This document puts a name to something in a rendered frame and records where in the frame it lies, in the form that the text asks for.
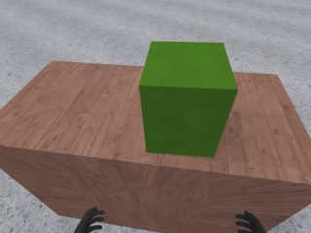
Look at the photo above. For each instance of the carton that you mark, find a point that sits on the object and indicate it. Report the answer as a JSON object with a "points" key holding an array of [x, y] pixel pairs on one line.
{"points": [[187, 90]]}

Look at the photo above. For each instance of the robot right hand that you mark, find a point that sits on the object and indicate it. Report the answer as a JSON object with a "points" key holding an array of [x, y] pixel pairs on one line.
{"points": [[254, 224]]}

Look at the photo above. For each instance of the pedestal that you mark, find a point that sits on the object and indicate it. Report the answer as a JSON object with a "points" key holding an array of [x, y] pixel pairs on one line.
{"points": [[74, 138]]}

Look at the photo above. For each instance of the robot left hand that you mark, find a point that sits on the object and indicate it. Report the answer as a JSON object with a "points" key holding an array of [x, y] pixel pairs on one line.
{"points": [[87, 220]]}

